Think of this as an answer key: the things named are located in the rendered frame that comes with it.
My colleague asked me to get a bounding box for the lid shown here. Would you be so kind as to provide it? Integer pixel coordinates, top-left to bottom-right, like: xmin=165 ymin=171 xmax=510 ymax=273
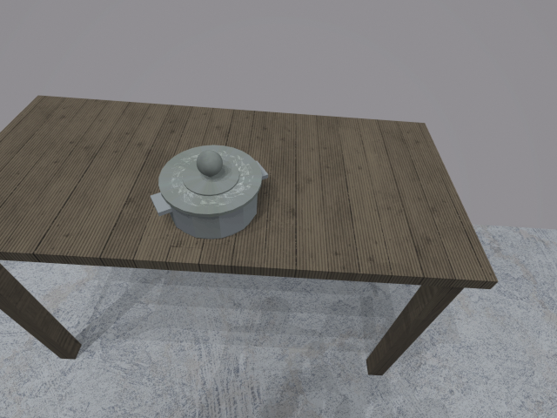
xmin=158 ymin=145 xmax=262 ymax=217

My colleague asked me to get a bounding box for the pot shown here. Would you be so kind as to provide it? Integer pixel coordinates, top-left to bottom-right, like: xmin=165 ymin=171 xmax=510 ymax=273
xmin=151 ymin=161 xmax=268 ymax=239

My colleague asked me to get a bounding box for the knob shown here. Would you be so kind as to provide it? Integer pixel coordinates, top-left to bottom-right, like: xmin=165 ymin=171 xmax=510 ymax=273
xmin=197 ymin=150 xmax=223 ymax=176

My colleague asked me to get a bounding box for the table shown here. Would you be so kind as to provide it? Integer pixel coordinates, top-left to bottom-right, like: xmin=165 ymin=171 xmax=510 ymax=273
xmin=0 ymin=95 xmax=498 ymax=375

